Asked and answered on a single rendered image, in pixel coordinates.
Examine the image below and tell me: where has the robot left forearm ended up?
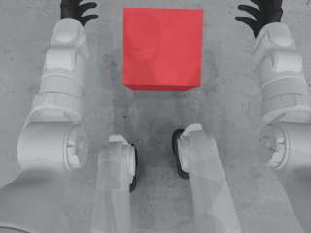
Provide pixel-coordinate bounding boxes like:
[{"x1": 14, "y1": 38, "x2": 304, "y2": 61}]
[{"x1": 17, "y1": 18, "x2": 90, "y2": 166}]

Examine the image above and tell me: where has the robot foot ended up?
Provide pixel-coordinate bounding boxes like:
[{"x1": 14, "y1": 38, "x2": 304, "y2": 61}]
[
  {"x1": 128, "y1": 142, "x2": 138, "y2": 193},
  {"x1": 172, "y1": 129, "x2": 190, "y2": 180}
]

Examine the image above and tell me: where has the left robot upper arm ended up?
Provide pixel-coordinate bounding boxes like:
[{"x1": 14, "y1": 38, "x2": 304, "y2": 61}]
[{"x1": 0, "y1": 121, "x2": 88, "y2": 233}]

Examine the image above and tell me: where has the robot left hand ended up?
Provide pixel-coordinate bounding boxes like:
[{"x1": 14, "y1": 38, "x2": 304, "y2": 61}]
[{"x1": 60, "y1": 0, "x2": 99, "y2": 27}]

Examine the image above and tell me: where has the robot right forearm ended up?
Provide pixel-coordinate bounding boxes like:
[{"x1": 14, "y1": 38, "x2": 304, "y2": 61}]
[{"x1": 252, "y1": 22, "x2": 311, "y2": 124}]

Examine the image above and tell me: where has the robot left foot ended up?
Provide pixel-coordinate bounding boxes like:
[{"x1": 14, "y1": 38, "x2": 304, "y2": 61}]
[{"x1": 128, "y1": 142, "x2": 138, "y2": 193}]

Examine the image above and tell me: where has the right robot upper arm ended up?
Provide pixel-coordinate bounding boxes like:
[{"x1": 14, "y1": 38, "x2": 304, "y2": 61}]
[{"x1": 256, "y1": 121, "x2": 311, "y2": 233}]

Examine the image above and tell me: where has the robot right hand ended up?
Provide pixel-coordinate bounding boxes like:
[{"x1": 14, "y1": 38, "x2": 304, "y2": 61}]
[{"x1": 235, "y1": 0, "x2": 283, "y2": 39}]

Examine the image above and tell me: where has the robot right foot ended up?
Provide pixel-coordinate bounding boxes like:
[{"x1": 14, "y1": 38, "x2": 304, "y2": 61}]
[{"x1": 172, "y1": 129, "x2": 190, "y2": 180}]

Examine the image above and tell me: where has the carton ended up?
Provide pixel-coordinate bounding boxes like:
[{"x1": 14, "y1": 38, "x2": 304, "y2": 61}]
[{"x1": 122, "y1": 7, "x2": 204, "y2": 91}]

